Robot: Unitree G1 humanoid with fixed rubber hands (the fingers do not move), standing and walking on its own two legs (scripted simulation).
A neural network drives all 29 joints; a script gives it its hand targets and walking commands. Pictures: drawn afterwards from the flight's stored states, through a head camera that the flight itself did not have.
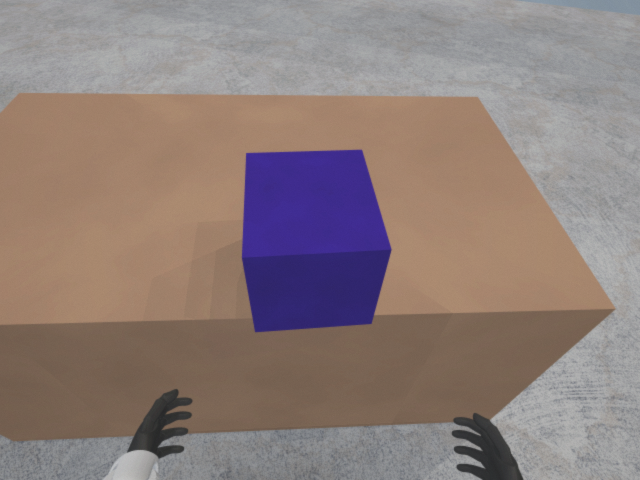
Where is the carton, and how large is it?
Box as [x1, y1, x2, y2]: [242, 150, 391, 331]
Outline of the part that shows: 361,150 246,153 242,260 255,331 371,323 391,249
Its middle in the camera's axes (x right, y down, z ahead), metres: -0.02 -0.01 +0.67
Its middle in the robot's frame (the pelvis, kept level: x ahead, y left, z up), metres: +0.50 +0.02 -0.03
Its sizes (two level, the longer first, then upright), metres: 0.234 0.203 0.201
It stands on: a pedestal, 0.65 m high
